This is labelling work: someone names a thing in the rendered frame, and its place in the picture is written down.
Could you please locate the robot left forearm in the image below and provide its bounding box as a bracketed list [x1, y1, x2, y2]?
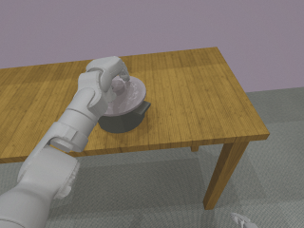
[17, 66, 112, 183]

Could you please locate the knob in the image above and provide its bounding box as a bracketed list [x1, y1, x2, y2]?
[111, 80, 125, 96]

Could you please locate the robot right hand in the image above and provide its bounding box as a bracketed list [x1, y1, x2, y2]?
[230, 212, 258, 228]

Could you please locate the robot left hand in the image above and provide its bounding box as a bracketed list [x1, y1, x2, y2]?
[85, 56, 130, 103]

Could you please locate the lid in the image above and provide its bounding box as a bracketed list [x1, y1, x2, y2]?
[103, 75, 146, 117]

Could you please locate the table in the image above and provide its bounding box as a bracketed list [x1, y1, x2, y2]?
[0, 47, 270, 210]

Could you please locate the left robot upper arm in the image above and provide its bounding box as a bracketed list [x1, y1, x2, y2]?
[0, 144, 81, 228]

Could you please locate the pot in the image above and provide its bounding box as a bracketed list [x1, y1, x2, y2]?
[98, 101, 151, 134]

